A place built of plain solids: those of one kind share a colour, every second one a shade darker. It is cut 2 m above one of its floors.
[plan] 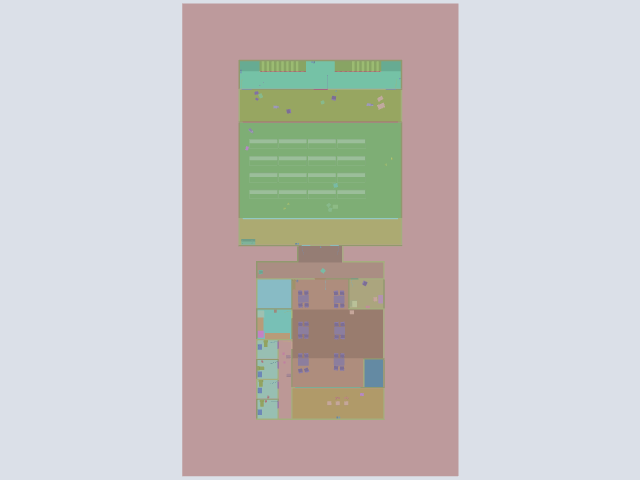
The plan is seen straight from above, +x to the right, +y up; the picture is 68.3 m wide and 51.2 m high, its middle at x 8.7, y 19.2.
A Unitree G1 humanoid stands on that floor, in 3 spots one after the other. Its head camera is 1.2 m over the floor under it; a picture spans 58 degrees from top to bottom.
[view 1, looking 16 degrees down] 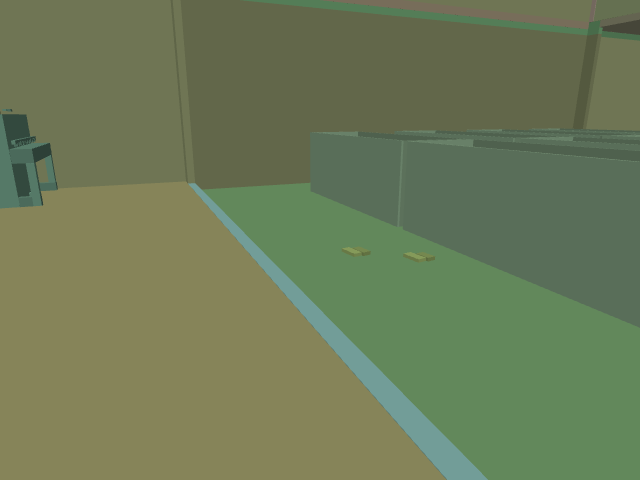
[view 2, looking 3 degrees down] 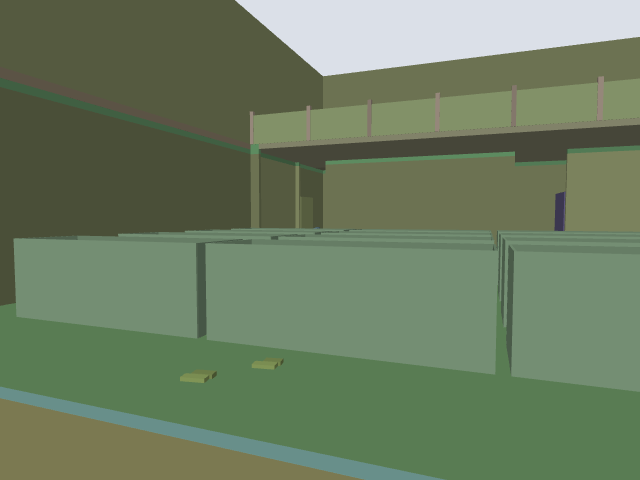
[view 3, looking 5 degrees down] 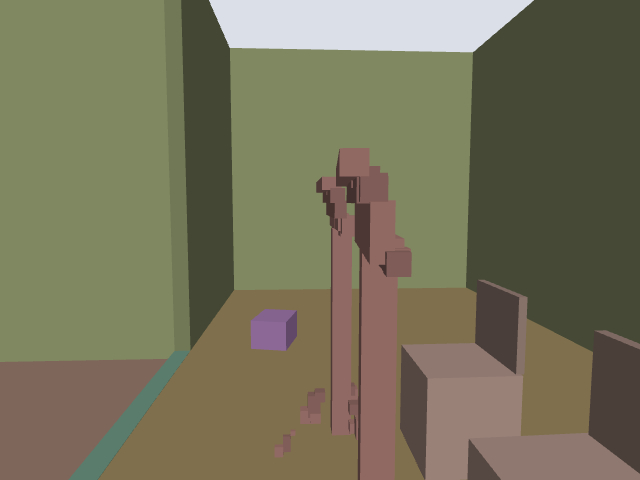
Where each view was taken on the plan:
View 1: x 8.73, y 20.55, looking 157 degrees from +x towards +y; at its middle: floor_chapel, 4.99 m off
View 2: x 7.20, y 19.55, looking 111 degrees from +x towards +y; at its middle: box_pew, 6.23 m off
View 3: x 9.54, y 2.53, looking -3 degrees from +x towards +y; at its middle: wall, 5.93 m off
